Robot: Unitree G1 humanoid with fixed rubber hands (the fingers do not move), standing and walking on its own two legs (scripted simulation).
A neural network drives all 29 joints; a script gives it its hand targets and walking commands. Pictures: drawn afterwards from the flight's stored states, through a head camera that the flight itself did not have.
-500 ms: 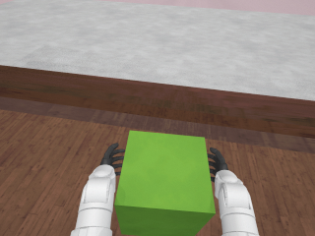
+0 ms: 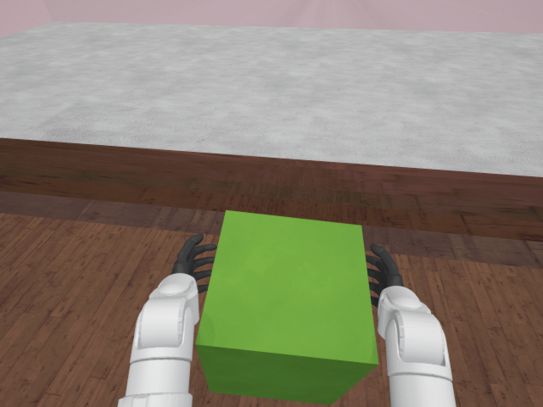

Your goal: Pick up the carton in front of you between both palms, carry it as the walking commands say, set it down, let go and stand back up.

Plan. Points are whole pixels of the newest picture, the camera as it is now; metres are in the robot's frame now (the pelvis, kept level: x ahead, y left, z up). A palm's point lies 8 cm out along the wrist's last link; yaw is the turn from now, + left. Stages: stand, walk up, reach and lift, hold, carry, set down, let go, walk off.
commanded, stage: carry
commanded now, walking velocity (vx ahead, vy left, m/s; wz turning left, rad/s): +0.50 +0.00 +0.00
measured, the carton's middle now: (281, 313) +0.29 +0.01 +0.00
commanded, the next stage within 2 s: none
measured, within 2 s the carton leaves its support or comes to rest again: neither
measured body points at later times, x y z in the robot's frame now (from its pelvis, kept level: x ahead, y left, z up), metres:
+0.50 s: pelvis +0.24 +0.00 +0.01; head +0.21 +0.00 +0.45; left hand +0.49 +0.14 +0.08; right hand +0.46 -0.17 +0.07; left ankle +0.18 +0.11 -0.74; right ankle +0.24 -0.11 -0.69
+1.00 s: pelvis +0.58 -0.05 +0.00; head +0.58 -0.06 +0.45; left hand +0.82 +0.11 +0.09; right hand +0.83 -0.20 +0.08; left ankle +0.71 +0.07 -0.71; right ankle +0.44 -0.13 -0.74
